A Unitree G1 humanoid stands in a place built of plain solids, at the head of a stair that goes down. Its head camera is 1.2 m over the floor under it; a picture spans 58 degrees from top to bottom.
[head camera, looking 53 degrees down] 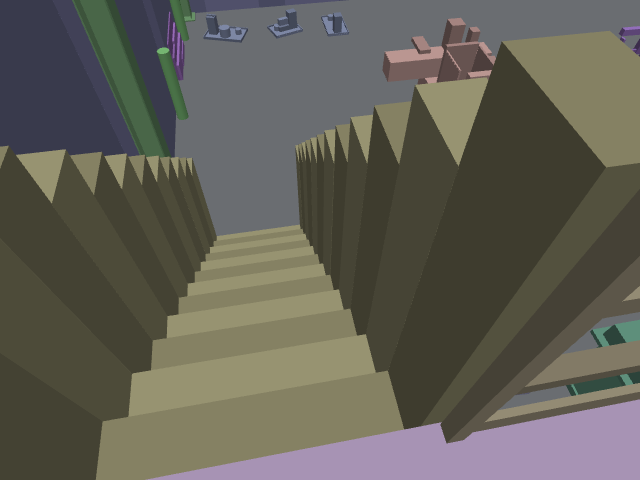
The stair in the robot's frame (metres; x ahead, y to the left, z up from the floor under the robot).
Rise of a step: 0.21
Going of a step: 0.23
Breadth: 0.95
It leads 10 degrees to the left of straight ahead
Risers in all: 13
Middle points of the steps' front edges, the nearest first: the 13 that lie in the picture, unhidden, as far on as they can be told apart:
0.21 0.18 0.00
0.44 0.22 -0.21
0.67 0.26 -0.42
0.90 0.31 -0.63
1.12 0.35 -0.84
1.35 0.39 -1.05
1.58 0.43 -1.26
1.81 0.47 -1.47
2.03 0.51 -1.68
2.26 0.55 -1.90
2.49 0.59 -2.11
2.72 0.63 -2.32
2.94 0.67 -2.53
